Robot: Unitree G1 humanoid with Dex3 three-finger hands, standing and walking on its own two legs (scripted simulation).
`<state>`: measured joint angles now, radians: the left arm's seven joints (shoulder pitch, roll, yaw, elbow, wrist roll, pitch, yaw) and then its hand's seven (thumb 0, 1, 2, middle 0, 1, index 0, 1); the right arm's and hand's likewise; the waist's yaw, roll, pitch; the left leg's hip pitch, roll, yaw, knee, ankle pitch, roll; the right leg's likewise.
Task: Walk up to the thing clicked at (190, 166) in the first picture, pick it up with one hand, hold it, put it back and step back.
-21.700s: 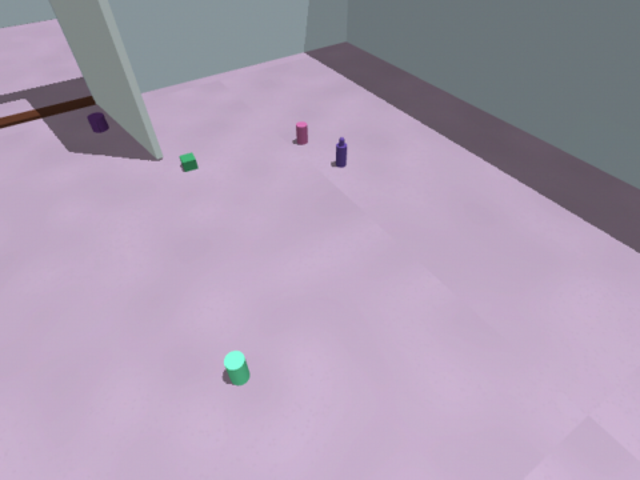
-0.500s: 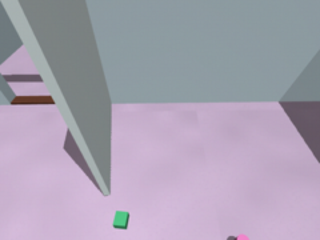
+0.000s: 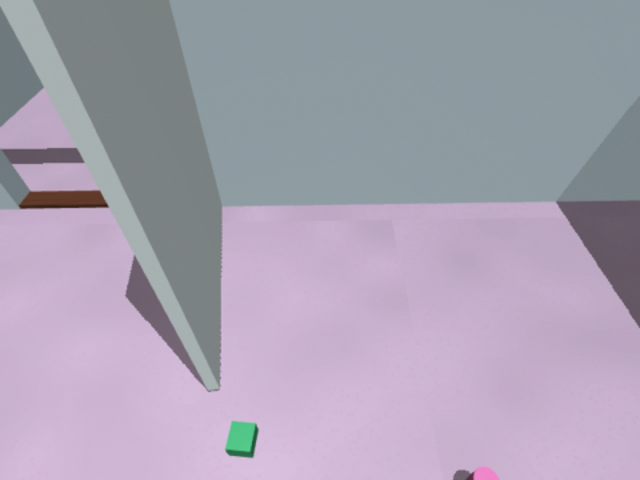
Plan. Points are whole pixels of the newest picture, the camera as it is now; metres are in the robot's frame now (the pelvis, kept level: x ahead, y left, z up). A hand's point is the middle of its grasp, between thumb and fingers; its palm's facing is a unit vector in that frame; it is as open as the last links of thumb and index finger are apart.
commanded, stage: stand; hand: left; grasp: from above
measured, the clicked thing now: (242, 439) +0.42 +0.26 -0.75
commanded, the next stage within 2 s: rise first in 0.20 s
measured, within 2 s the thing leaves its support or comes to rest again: neither
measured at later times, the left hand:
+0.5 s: hand out of the picture +0.14 +0.25 -0.17, palm faces +0.00 -0.95 -0.33, open 8.4 cm
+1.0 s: hand out of the picture +0.12 +0.27 -0.22, palm faces -0.14 -0.88 -0.45, open 13.9 cm
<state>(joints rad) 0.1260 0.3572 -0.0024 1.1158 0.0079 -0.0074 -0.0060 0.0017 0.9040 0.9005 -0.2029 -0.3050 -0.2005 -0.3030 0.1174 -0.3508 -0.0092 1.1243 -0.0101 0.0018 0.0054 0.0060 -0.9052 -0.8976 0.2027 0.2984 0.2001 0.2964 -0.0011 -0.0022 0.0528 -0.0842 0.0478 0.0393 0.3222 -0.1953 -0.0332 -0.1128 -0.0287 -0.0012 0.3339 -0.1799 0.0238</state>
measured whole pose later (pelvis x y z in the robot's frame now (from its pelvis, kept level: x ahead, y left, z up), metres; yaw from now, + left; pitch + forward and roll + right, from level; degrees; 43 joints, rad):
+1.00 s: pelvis -0.01 +0.02 -0.08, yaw +1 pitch +15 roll -2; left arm 0.20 0.31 0.13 0.56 0.27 0.14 0.00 -0.01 -0.51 0.97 -0.15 -0.99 -0.14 -1.00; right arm 0.19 -0.24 -0.05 0.61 0.01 -0.12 -0.02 0.01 -0.92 -0.91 0.20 0.30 0.20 0.30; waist -0.02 -0.01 -0.09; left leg -0.83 0.05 -0.01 1.08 -0.52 -0.01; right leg -0.81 -0.04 -0.02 1.03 -0.48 0.04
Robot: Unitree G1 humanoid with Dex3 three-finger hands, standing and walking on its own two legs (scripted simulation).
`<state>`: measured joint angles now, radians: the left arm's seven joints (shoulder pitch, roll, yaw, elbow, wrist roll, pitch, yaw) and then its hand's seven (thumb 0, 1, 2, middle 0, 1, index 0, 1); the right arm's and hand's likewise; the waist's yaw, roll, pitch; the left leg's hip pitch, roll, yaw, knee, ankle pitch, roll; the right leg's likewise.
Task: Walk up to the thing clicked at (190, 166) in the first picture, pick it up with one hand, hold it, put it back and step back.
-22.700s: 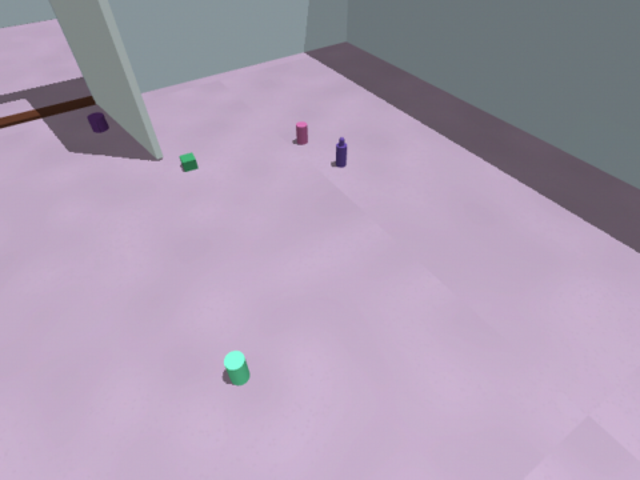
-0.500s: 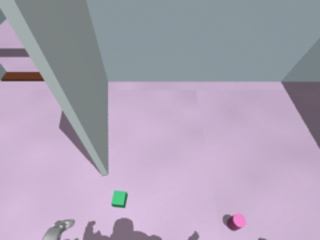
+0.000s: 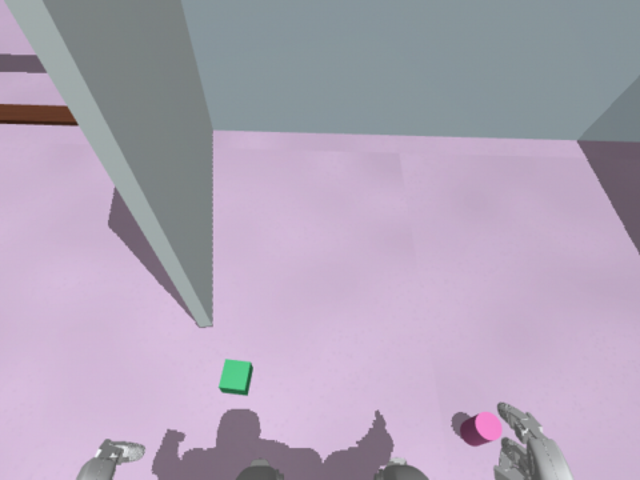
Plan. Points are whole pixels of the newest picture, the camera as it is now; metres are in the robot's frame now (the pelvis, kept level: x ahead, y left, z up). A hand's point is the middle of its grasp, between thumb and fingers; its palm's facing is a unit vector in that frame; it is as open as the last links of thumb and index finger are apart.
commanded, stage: rise first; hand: left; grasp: from above
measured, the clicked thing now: (236, 377) +0.44 +0.23 -0.67
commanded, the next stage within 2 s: none
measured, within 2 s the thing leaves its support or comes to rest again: neither
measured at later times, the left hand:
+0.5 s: hand (170, 457) +0.21 +0.26 -0.30, palm faces -0.44 -0.58 -0.69, open 14.1 cm
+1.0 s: hand (193, 406) +0.32 +0.28 -0.45, palm faces -0.50 -0.19 -0.85, open 13.8 cm
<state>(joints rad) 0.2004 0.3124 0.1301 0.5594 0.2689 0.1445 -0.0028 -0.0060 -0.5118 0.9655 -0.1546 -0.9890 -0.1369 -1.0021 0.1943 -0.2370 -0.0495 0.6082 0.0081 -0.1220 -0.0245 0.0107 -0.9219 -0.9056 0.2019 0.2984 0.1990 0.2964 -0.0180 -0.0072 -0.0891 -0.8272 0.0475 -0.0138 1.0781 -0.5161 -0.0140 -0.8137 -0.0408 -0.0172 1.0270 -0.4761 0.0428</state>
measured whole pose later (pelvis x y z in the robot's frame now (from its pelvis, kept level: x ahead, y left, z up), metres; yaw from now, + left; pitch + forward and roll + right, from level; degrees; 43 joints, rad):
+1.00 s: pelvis -0.09 +0.00 -0.31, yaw -4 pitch +33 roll -6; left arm -0.65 0.68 0.15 1.06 1.04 -0.36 0.13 -0.01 -0.43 0.98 -0.05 -1.04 -0.07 -1.02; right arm 0.15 -0.28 -0.04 0.73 -0.05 -0.07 0.07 0.01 -0.83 -0.88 0.20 0.30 0.20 0.30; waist -0.11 0.00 -0.09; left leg -2.12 0.02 -0.12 2.22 -0.68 -0.03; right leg -2.08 -0.03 -0.02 2.14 -0.64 0.05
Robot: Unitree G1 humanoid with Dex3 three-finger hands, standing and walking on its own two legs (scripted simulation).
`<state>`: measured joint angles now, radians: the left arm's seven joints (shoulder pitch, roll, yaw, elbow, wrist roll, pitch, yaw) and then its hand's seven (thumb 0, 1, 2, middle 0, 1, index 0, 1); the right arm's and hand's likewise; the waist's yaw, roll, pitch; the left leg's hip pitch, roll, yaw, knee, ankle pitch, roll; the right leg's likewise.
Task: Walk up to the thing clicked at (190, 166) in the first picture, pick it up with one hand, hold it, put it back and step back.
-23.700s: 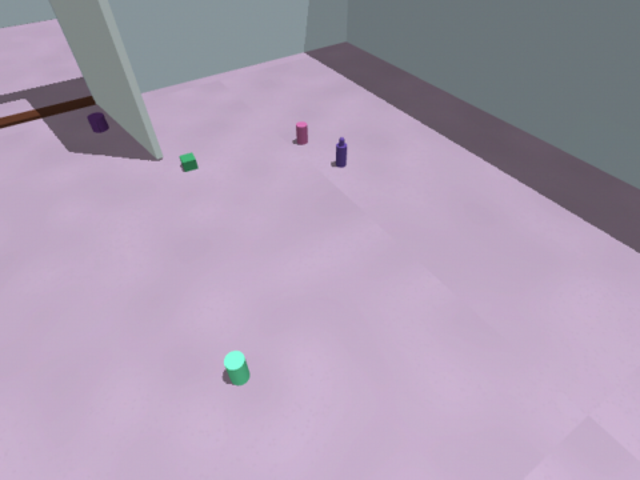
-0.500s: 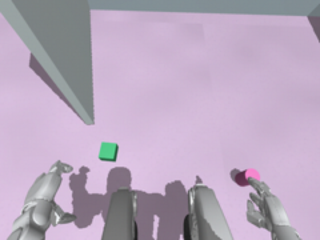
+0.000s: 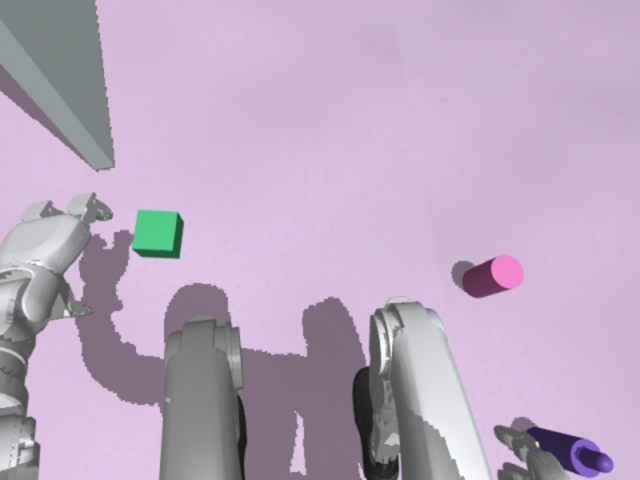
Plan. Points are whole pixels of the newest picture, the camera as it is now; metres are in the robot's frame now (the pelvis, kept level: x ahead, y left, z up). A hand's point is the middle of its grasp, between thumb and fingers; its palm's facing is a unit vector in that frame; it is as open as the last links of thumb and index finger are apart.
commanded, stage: rise first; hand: left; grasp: from above
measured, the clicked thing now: (159, 234) +0.52 +0.27 -0.36
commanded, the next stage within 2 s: approach in 1.10 s
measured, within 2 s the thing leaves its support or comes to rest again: neither
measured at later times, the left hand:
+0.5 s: hand (97, 249) +0.44 +0.31 -0.20, palm faces -0.48 -0.04 -0.87, open 14.0 cm
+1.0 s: hand (114, 239) +0.47 +0.30 -0.24, palm faces -0.44 -0.02 -0.90, open 14.2 cm
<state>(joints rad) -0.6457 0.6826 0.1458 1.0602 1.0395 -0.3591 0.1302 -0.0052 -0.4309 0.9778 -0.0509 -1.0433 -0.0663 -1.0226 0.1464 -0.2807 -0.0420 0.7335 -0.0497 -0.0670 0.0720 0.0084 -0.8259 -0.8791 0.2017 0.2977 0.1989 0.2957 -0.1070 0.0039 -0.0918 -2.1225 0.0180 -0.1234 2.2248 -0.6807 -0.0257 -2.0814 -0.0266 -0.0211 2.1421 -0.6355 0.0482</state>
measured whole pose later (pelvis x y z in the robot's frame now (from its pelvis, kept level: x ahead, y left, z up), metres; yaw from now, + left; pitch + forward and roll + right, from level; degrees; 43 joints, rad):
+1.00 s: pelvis +0.01 +0.01 -0.07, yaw -3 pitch +33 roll -9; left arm -0.94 0.83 0.12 1.46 1.39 -0.38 0.43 0.00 -0.50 0.99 -0.07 -0.97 -0.07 -0.95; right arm 0.13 -0.26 0.05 0.75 -0.18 0.00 0.14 0.00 -0.91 -0.90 0.20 0.30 0.20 0.30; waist -0.24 -0.03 -0.04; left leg -2.33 0.00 -0.16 2.45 -0.71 -0.02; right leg -2.26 -0.01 -0.03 2.34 -0.66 0.07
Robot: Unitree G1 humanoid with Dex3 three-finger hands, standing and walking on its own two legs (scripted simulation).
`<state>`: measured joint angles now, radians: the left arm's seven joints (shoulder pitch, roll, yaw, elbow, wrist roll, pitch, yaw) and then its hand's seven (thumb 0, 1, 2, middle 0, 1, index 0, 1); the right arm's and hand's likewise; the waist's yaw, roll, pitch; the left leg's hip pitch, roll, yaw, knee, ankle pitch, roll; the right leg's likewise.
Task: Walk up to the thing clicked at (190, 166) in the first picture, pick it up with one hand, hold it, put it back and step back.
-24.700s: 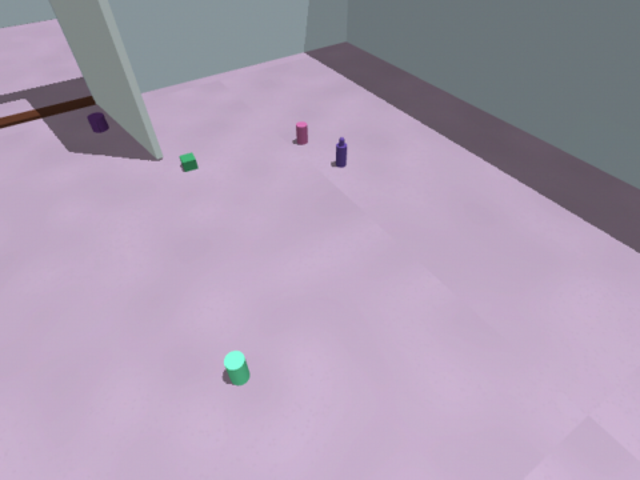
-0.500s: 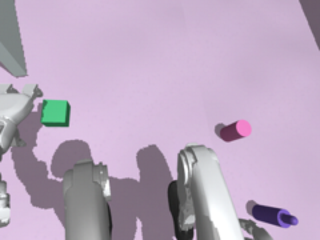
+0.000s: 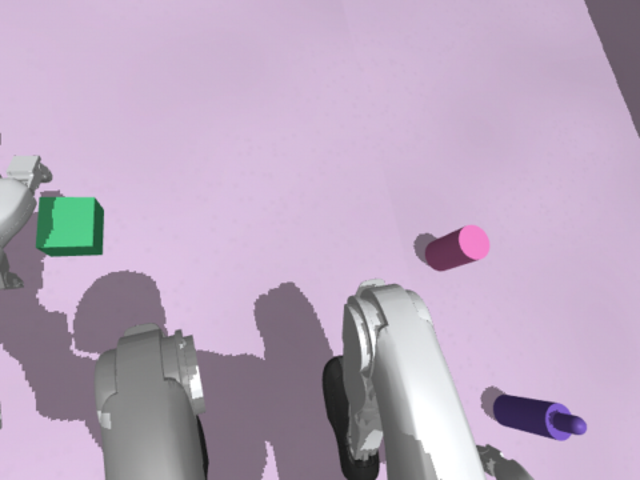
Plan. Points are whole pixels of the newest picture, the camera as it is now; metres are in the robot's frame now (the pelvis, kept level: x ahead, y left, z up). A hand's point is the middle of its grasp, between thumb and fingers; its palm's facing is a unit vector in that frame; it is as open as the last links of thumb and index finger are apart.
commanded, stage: rise first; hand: left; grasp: from above
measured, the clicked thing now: (72, 227) +0.49 +0.28 -0.29
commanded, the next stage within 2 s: approach in 0.10 s
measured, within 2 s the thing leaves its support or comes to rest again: neither
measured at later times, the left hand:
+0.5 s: hand (48, 216) +0.48 +0.28 -0.18, palm faces -0.43 -0.03 -0.90, open 13.9 cm
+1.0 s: hand (15, 237) +0.45 +0.31 -0.17, palm faces -0.57 -0.07 -0.82, open 13.8 cm
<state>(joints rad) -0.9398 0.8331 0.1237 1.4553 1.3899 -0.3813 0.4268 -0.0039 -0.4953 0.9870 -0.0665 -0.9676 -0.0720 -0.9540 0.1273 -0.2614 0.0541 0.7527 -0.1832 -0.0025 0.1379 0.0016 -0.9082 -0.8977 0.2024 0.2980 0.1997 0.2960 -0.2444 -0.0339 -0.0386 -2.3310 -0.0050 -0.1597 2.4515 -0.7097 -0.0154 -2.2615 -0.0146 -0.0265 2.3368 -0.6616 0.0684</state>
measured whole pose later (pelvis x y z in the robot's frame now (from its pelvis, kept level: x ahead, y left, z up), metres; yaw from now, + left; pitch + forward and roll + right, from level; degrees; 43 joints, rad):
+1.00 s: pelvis +0.00 +0.00 +0.00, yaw -1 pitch +32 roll -10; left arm -0.94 0.88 0.08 1.36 1.24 -0.40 0.20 0.00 -0.45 0.92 -0.08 -1.06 -0.12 -1.01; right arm 0.16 -0.30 0.11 0.70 -0.17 0.03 0.13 0.00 -0.92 -0.89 0.20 0.30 0.20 0.30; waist -0.25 -0.02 0.04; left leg -2.32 -0.01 -0.18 2.44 -0.70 -0.02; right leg -2.24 -0.01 -0.04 2.31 -0.65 0.08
